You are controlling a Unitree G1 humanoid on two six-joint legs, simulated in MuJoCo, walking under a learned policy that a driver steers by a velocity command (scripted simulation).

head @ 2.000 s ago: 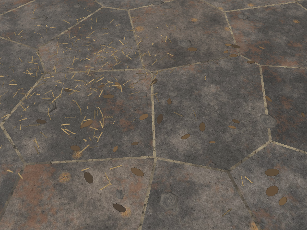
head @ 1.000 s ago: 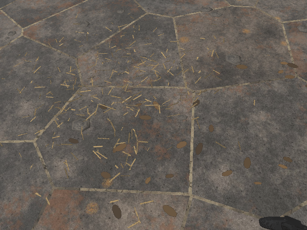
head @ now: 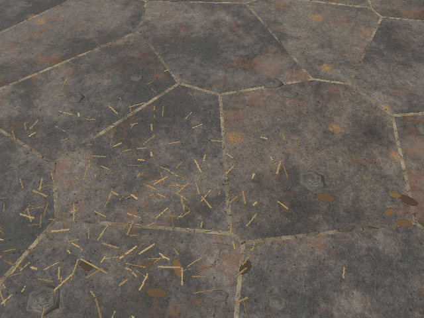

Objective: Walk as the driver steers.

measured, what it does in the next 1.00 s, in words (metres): walks ahead: left foot, then right foot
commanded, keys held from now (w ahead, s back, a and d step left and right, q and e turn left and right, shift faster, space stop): w+q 0.26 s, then w+e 0.74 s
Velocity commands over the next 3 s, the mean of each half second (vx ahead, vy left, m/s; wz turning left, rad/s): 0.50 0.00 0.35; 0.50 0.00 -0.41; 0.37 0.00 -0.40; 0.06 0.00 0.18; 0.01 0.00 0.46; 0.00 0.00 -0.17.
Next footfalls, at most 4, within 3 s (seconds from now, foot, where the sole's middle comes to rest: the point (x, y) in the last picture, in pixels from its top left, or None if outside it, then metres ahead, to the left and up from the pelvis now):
0.10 left None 0.22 0.09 -0.77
0.68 right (234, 289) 0.55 0.00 -0.77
1.20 left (196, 202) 0.87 0.14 -0.77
1.62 right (256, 202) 0.88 -0.08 -0.77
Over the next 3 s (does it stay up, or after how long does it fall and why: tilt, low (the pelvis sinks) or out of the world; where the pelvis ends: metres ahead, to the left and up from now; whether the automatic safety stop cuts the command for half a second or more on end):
stays up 0.76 0.00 0.00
